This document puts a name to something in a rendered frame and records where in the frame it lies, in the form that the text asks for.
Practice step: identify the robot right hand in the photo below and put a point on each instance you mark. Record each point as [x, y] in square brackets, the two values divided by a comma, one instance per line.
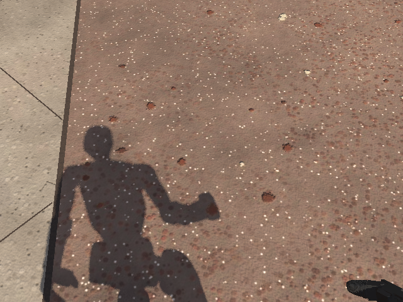
[380, 291]

